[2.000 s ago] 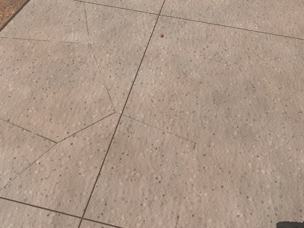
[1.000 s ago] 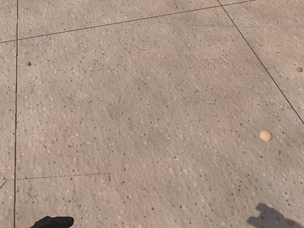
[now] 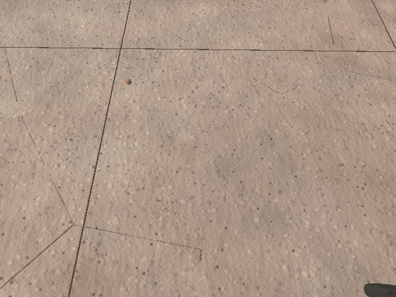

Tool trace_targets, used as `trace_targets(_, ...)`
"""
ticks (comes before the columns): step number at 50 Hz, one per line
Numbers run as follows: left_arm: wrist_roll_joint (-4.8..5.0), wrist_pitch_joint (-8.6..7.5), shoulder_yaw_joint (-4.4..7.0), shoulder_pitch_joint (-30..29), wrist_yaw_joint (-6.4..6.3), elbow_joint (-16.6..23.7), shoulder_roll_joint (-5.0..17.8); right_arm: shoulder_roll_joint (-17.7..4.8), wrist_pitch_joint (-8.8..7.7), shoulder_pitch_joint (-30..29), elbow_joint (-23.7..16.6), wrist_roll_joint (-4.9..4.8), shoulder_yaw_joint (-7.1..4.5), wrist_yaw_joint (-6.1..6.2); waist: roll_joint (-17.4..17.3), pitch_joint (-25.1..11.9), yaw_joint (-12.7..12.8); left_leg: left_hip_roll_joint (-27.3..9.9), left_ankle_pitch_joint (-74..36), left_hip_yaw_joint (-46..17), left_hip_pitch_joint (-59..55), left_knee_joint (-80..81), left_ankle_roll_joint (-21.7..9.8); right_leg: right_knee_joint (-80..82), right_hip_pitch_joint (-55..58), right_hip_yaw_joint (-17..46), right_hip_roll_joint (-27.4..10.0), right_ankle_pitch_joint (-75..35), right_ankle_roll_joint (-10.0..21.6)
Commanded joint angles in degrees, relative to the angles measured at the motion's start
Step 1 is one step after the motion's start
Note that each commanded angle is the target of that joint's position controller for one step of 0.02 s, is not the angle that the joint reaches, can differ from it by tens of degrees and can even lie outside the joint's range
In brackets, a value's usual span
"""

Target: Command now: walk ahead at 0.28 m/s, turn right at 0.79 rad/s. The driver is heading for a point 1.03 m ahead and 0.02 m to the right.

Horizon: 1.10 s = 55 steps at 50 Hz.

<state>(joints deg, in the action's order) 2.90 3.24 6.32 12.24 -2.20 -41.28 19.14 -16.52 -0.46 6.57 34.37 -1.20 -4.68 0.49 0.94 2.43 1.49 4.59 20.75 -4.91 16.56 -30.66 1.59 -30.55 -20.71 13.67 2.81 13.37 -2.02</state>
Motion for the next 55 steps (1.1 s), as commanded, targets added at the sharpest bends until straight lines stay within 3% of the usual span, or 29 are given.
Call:
trace_targets(1, -0.51, -1.11, -0.31, -3.9, 0.5, 7.0, 0.2, -10.4, -0.42, 13.5, -0.6, 0.15, -3.48, 0.37, -10.2, -11.6, -6.0, -20.5, 17.1, -22.7, -28.5, 16.4, -7.6, -15.4, -23.8, -0.6, 3.0, 24.1, 3.1)
trace_targets(2, -0.25, -2.89, -0.2, -6.3, 0.75, 9.9, 1.9, -13.4, -1.67, 10.0, -1.6, 3.5, -3.63, -0.43, -15.0, -4.6, -4.2, -29.2, 28.4, -38.7, -19.1, 22.6, -12.4, -25.2, -32.7, 0.0, -1.4, 16.6, 3.1)
trace_targets(4, -0.76, -3.69, 1.13, -4.7, 1.27, 7.7, 7.1, -8.2, -3.76, 3.2, -3.0, 2.06, -2.14, 0.74, -9.2, 0.7, -1.3, -24.3, 23.3, -27.1, -16.1, 23.0, -10.0, -33.0, -34.2, -2.1, -5.0, 5.9, 2.2)
trace_targets(6, -1.57, -4.0, 0.82, -2.2, 1.9, 5.8, 5.7, -6.7, -4.64, 4.9, -2.2, 1.19, -1.41, 1.47, -7.4, -0.2, -1.9, -19.9, 12.9, -15.7, -16.2, 22.6, -6.9, -39.2, -32.9, -5.2, -6.6, -0.9, 0.7)
trace_targets(8, -0.98, -4.38, 0.16, -2.8, 2.49, 6.3, 4.0, -6.7, -5.54, 8.9, -0.8, 1.73, -1.19, 1.32, -6.9, 0.2, -3.2, -18.2, 7.6, -8.3, -15.4, 22.7, -6.2, -43.7, -33.4, -7.2, -7.5, -5.6, 0.5)
trace_targets(9, -7.68, -1.96, -0.2, -5.8, 5.48, 6.6, 3.7, -8.0, -4.57, 12.8, 1.6, 4.02, -0.8, 0.03, -0.7, 2.4, -3.3, -18.2, 9.0, -5.5, -9.3, 24.3, -5.4, -44.1, -30.8, -9.1, -5.3, -5.4, 0.4)
trace_targets(12, -5.34, -0.52, -0.27, -6.8, 7.81, 6.7, 3.3, -7.6, -4.72, 15.2, 2.9, 3.54, -0.7, -0.6, -6.5, 3.8, -4.2, -17.8, 7.5, -0.3, -9.5, 24.8, -4.3, -42.3, -31.8, -8.4, -5.0, -9.8, 0.2)
trace_targets(18, -6.0, -2.61, -1.23, -15.5, 8.05, 8.2, 2.7, -6.8, -5.69, 23.1, 9.2, 3.15, 0.04, -0.15, -5.9, 7.8, -6.4, -21.0, 4.1, 1.0, -19.9, 28.1, -9.9, -24.9, -35.8, -7.4, -2.9, -7.4, 2.7)
trace_targets(22, -5.67, -4.07, -3.35, -21.6, 8.46, 10.5, 0.3, -7.3, -4.82, 26.1, 14.1, 2.52, 0.54, -0.21, -8.6, 8.5, -7.2, -21.0, -21.8, 2.6, -21.0, 27.9, -11.7, -9.0, -21.8, -19.1, -5.2, -0.3, 5.3)
trace_targets(24, -5.35, -4.71, -2.79, -11.7, 6.7, 8.4, 1.4, -10.5, -4.43, 24.8, 16.1, 2.36, 0.11, -0.26, -10.1, 2.0, -1.3, -20.7, -56.5, 5.1, -18.8, 14.7, -11.4, -5.5, -2.9, -21.6, 0.9, 7.2, 7.6)
trace_targets(25, -5.04, -5.55, -1.71, 2.4, 5.41, 4.5, 3.4, -11.9, -4.39, 21.9, 16.4, 1.95, -0.11, -0.35, -9.5, -4.9, 6.6, -19.2, -62.8, 7.0, -12.4, 0.2, -10.3, -2.3, 15.1, -20.1, 1.9, 2.5, 8.5)
trace_targets(26, -6.18, -6.2, 0.05, 15.7, 3.8, 1.0, 8.4, -10.5, -4.98, 19.1, 14.6, 1.62, 0.41, -0.66, -6.0, -13.9, 13.2, -15.0, -45.1, 8.5, 3.4, -19.0, -9.2, -1.0, 36.2, -9.5, -7.6, 9.2, 9.0)
trace_targets(27, -7.4, -6.95, 1.46, 19.6, 2.66, 0.7, 16.4, 0.7, -5.53, 20.6, 10.1, 0.5, 2.67, -1.74, 13.8, -24.4, 9.6, -5.0, 8.0, 4.6, 22.5, -40.3, -8.3, 8.2, 50.6, 19.5, -27.6, 37.3, 9.5)
trace_targets(28, -7.0, -6.95, 0.86, 17.8, 2.31, 1.2, 13.9, -4.9, -5.56, 16.4, 10.2, -0.12, 1.1, -1.55, 6.8, -23.3, 10.6, -4.1, 3.7, -3.7, 24.4, -47.0, -9.9, 17.6, 40.8, 30.5, -29.1, 40.6, 8.4)
trace_targets(29, -7.0, -6.82, -0.32, 12.2, 2.21, -0.2, 10.0, -4.9, -4.98, 13.6, 9.4, -0.21, 0.53, -1.51, 4.4, -11.7, 6.1, -7.5, -2.6, -2.0, 27.4, -48.5, -10.0, 16.3, 32.6, 19.9, -26.5, 32.5, 7.1)
trace_targets(30, -6.52, -7.12, -1.26, 8.1, 2.49, -0.2, 5.7, -3.4, -4.69, 14.3, 10.4, 0.14, 1.05, -1.85, 2.4, -5.9, 3.4, -10.4, -7.3, -0.4, 26.1, -45.4, -9.4, 17.2, 25.2, 10.8, -24.1, 21.9, 6.9)
trace_targets(33, -5.06, -8.04, -3.09, 5.7, 2.35, -1.9, -0.7, 0.1, -1.83, 16.5, 12.8, 2.01, 1.25, -3.19, 6.5, -0.7, -1.3, -12.9, -10.2, 1.5, 22.5, -44.1, -7.3, 20.0, 15.8, -6.6, -18.3, 7.2, 4.5)
trace_targets(35, -4.13, -9.02, -3.37, 7.5, 2.69, -4.1, -2.0, 1.2, -0.48, 11.6, 10.9, 2.06, 1.44, -4.01, 5.4, 3.0, -2.0, -13.4, -12.6, 2.6, 27.2, -44.7, -6.8, 21.8, 15.3, -13.7, -17.3, -1.7, 3.2)
trace_targets(38, -4.35, -10.14, -3.64, 8.0, 2.92, -5.7, -2.9, 1.6, 0.0, 4.5, 7.9, 1.82, 2.17, -4.77, 4.8, 6.2, -2.8, -11.7, -19.8, 6.4, 28.6, -39.2, -7.0, 23.9, 13.0, -23.9, -13.8, -16.1, 1.8)
trace_targets(42, -4.6, -10.13, -3.59, 9.7, 1.44, -7.6, 0.0, 0.1, -0.25, -3.7, 4.3, 1.94, 3.19, -5.84, 1.6, 8.4, -3.6, -8.4, -23.3, 13.8, 24.9, -21.9, -9.6, 24.5, 17.5, -31.4, -12.8, -39.6, 1.0)
trace_targets(44, -4.5, -9.81, -3.12, 10.7, 0.34, -7.6, 3.6, -1.3, -0.2, -3.7, 4.2, 1.67, 3.24, -5.85, 2.6, 5.1, -5.0, -3.7, -23.5, 18.2, 16.1, -15.9, -11.5, 19.1, 21.6, -32.6, -14.0, -65.7, 0.5)
trace_targets(47, -5.12, -7.53, -1.44, 5.3, -1.11, -5.2, 9.4, -7.5, 0.61, 16.5, 9.8, 1.55, 0.98, -4.44, 6.6, -6.6, -16.4, 0.8, -14.7, 16.5, -6.3, -15.6, -14.9, -7.0, 22.6, -30.1, -17.6, -85.2, 1.3)
trace_targets(48, -5.41, -6.66, -1.14, 2.0, -0.69, -3.8, 9.9, -10.9, 0.54, 28.4, 13.7, 1.72, -0.92, -3.36, 4.5, -10.6, -21.2, 0.8, -10.4, 11.7, -19.4, -11.1, -17.3, -25.2, 15.7, -27.9, -17.3, -76.0, 2.7)
trace_targets(49, -5.08, -6.39, -1.54, 1.1, 0.96, -4.2, 6.6, -12.1, 0.27, 28.1, 14.8, 1.05, -2.27, -1.91, -4.6, -7.4, -18.9, -1.3, -8.8, 6.2, -25.3, -4.4, -19.6, -48.6, 4.2, -27.6, -7.7, -23.6, 3.3)
trace_targets(50, -6.56, -7.49, -4.19, 1.4, 1.56, -0.8, -2.6, -15.1, 0.57, 22.0, 14.2, 0.92, -2.64, -1.56, -14.6, -1.8, -10.4, -6.7, -22.4, -7.9, -26.5, -9.9, -21.6, -67.6, -15.9, -22.6, -0.4, 15.6, 2.6)
trace_targets(51, -4.95, -9.11, -4.67, 3.1, 1.87, 6.1, -1.4, -18.0, 0.82, 18.8, 11.6, 1.94, -3.09, -1.54, -15.3, -12.3, -6.7, -15.4, -4.9, -34.1, -34.9, 6.0, -31.8, -70.1, -28.3, -10.8, 0.4, 15.0, 1.7)
trace_targets(52, -5.66, -10.59, -4.66, 1.0, 1.9, 5.9, 2.1, -14.7, 0.57, 18.0, 10.5, 2.42, -2.89, -1.24, -4.5, -7.7, -6.7, -18.7, 9.5, -42.2, -30.4, 17.3, -29.6, -64.1, -31.2, -7.8, -3.0, 11.5, 2.2)
trace_targets(53, -5.51, -10.92, -4.37, -0.3, 2.03, 5.2, 3.8, -11.1, 0.1, 15.8, 10.9, 2.58, -2.09, -1.0, 2.5, -1.0, -3.8, -17.7, 10.3, -39.4, -21.1, 19.8, -26.8, -57.9, -29.2, -7.9, -5.4, 7.5, 1.9)
trace_targets(55, -7.25, -9.05, -4.94, -0.4, 1.84, 4.7, 2.9, -10.1, -1.91, 12.7, 10.5, 2.18, -1.39, -0.28, 6.4, 2.9, 0.6, -12.7, 0.2, -29.9, -7.3, 19.5, -24.3, -49.5, -21.9, -7.7, -8.5, 7.3, -0.5)
